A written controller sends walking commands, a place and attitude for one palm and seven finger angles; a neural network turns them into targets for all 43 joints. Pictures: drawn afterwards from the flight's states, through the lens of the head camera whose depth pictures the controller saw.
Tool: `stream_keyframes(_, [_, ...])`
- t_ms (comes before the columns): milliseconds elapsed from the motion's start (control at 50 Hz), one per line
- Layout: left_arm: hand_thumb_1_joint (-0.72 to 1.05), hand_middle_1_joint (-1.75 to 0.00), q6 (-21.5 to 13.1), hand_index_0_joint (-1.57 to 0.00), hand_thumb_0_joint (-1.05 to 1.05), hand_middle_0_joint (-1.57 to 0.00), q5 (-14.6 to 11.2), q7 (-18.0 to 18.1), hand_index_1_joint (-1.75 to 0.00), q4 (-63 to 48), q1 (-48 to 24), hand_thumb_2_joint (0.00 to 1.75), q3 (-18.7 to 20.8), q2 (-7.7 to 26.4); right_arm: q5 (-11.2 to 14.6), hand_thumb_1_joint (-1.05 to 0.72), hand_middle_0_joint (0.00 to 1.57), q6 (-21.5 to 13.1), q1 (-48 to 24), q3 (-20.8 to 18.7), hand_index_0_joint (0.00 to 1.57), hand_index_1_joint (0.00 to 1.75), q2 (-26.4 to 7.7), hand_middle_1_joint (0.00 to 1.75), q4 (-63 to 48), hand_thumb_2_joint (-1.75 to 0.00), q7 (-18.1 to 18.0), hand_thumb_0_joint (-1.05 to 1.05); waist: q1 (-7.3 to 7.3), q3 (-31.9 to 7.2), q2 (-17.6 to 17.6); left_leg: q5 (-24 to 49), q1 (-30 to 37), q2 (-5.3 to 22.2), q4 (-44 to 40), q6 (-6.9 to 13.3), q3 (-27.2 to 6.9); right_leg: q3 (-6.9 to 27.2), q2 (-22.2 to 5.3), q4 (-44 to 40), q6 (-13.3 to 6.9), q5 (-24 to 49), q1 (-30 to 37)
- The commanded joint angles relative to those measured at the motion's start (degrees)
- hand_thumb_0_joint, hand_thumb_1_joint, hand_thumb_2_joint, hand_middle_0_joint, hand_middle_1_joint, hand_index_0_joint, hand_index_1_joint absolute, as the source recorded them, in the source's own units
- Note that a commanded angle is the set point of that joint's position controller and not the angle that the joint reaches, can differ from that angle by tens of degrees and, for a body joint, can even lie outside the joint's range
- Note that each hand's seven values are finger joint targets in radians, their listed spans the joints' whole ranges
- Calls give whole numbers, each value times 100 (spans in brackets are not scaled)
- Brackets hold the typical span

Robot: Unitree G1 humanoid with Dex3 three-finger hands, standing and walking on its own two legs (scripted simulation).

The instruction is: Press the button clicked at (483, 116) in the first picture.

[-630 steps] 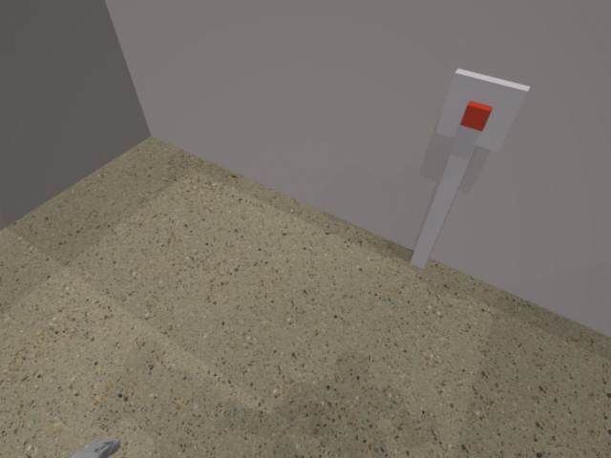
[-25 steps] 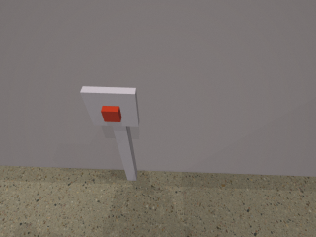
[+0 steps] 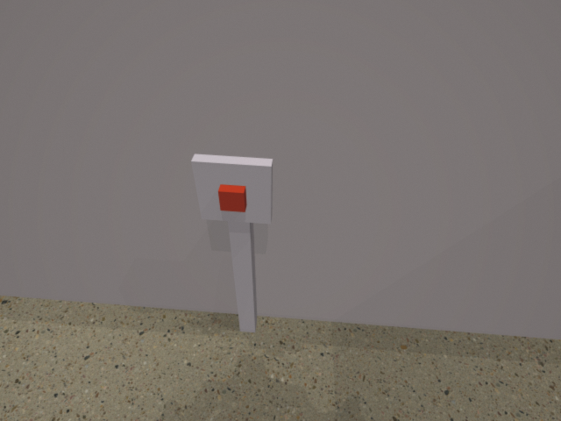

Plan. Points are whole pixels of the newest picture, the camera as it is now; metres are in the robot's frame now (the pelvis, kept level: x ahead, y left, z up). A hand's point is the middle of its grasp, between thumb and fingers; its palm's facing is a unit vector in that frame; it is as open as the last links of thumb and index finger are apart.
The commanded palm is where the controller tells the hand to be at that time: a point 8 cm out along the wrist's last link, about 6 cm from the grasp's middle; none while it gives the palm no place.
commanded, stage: come to a stop and stand still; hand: left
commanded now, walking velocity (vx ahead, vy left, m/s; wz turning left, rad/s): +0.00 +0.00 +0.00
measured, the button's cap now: (233, 197) +0.61 +0.16 -0.05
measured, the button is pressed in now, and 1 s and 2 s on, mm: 0 0 0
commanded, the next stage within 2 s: look again from close up in 0.56 s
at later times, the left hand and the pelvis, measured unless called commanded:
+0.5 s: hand out of the picture +0.03 +0.19 -0.17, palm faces -0.02 -0.97 -0.26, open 7.4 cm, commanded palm none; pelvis +0.00 -0.02 +0.00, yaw +0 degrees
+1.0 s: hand out of the picture +0.08 +0.22 -0.16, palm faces -0.02 -0.95 -0.30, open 7.4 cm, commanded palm none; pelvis +0.02 -0.01 +0.01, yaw +0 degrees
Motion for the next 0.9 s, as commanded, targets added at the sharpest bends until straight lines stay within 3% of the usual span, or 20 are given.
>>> stream_keyframes(0, [90,-30,-164,-20,0,-20,-15,20,-30,-263,-159,90,143,812,2,-90,20,-117,-178,-204,20,30,-1084,30,-224,-90,-64,0,-57,535,27,-1653,-1022,720,-1283,109,-995,610,-264,-620,-167,-1122,101])
stream_keyframes(160, [90,-30,-235,-20,0,-20,-64,73,-30,-25,-2,90,92,834,42,-90,20,-125,181,-126,20,30,-926,30,255,-90,-58,0,-124,446,-222,-938,-704,599,-936,59,-813,941,-441,-941,-233,-1393,-73])
stream_keyframes(240, [90,-30,-231,-20,0,-20,-78,104,-30,107,91,90,69,744,54,-90,20,-127,307,-98,20,30,-814,30,464,-90,-68,0,-108,482,-126,-898,-769,615,-961,43,-790,950,-448,-934,-235,-1382,-1])
stream_keyframes(500, [90,-30,-258,-20,0,-20,-89,168,-30,257,141,90,6,441,79,-90,20,-157,376,-37,20,30,-504,30,764,-90,-114,0,-91,438,27,-45,-546,666,-906,-32,-632,857,-447,-858,-264,-427,344])
stream_keyframes(780, [90,-30,-253,-20,0,-20,-72,154,-30,134,-159,90,22,486,77,-90,20,-166,53,-62,20,30,-615,30,698,-90,-114,0,-92,421,-22,301,-304,734,-1042,-46,-672,777,-401,-873,-215,98,457])
stream_keyframes(880, [90,-30,-265,-20,0,-20,-74,148,-30,131,-201,90,25,548,82,-90,20,-183,-72,-57,20,30,-710,30,672,-90,-115,0,-92,167,34,636,-96,775,-1044,-44,-669,743,-410,-814,-210,572,655])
